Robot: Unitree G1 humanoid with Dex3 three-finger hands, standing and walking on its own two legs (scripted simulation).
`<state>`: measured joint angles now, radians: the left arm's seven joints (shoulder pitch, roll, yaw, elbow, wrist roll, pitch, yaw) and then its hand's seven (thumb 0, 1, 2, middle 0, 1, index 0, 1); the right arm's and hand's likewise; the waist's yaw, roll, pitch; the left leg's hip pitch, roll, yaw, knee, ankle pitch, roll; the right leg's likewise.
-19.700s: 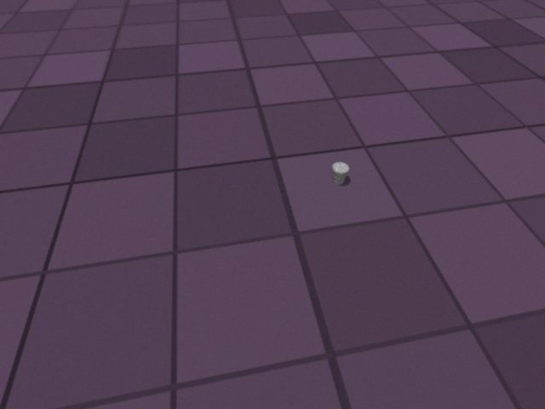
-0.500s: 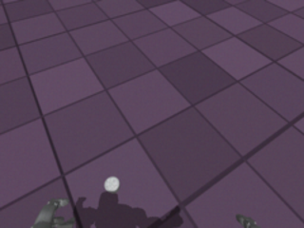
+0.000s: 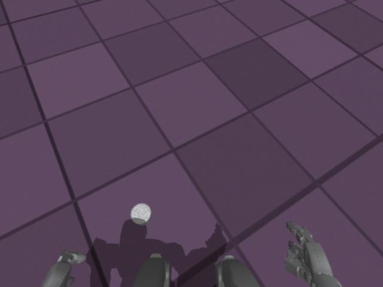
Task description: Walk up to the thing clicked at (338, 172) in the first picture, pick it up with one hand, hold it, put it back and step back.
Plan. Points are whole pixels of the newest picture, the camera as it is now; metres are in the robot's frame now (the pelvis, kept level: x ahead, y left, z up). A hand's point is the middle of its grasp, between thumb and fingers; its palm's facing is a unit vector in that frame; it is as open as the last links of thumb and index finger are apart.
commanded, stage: rise first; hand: left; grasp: from above
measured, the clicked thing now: (142, 216) +0.41 +0.21 -0.62
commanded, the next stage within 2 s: none
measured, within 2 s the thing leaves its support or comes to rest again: neither
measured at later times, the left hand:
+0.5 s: hand (106, 244) +0.26 +0.27 -0.35, palm faces -0.46 -0.37 -0.81, open 14.0 cm
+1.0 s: hand (114, 229) +0.32 +0.28 -0.45, palm faces -0.47 -0.08 -0.88, open 14.1 cm
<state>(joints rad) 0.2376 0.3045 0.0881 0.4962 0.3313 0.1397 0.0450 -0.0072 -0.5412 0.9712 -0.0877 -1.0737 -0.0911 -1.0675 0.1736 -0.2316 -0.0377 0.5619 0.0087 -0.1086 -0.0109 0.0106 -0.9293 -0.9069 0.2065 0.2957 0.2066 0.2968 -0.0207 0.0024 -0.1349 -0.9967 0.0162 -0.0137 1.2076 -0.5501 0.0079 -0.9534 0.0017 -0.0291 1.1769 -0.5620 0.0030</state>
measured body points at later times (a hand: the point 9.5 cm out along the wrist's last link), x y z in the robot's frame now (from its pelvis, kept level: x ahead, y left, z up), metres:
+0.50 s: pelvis -0.07 -0.01 -0.20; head +0.13 +0.00 +0.20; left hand +0.28 +0.29 -0.30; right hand +0.09 -0.28 -0.34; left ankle +0.01 +0.11 -0.64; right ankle +0.00 -0.13 -0.64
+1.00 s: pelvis -0.09 +0.00 -0.29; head +0.13 +0.04 +0.10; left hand +0.34 +0.28 -0.40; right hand +0.00 -0.29 -0.41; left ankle +0.01 +0.11 -0.64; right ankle +0.00 -0.12 -0.64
